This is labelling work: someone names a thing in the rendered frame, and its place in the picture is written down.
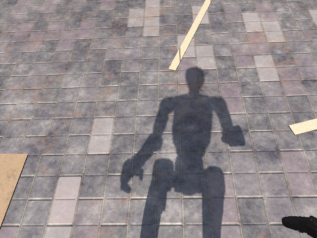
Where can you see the right robot hand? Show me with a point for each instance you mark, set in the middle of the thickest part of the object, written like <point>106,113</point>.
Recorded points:
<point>301,224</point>

